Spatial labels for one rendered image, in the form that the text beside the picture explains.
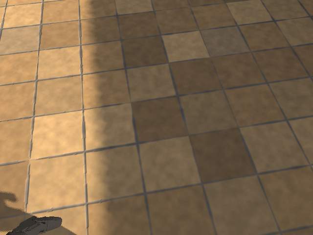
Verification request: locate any left robot hand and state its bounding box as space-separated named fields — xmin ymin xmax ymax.
xmin=6 ymin=215 xmax=63 ymax=235

